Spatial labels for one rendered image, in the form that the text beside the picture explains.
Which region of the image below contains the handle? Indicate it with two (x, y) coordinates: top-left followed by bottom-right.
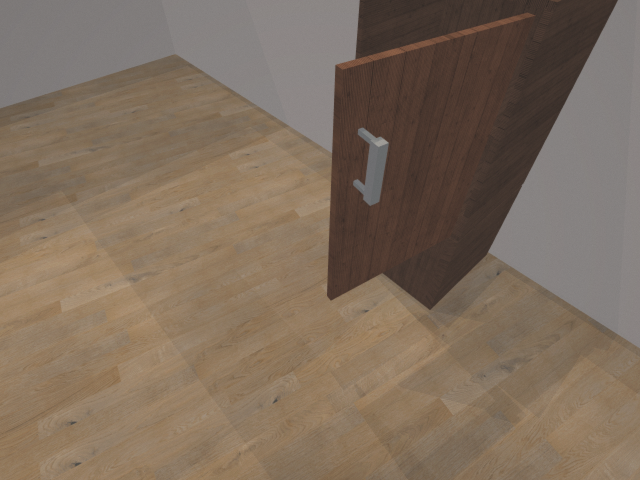
(353, 128), (389, 206)

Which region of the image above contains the cupboard door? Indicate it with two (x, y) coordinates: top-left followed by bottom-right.
(327, 13), (535, 300)

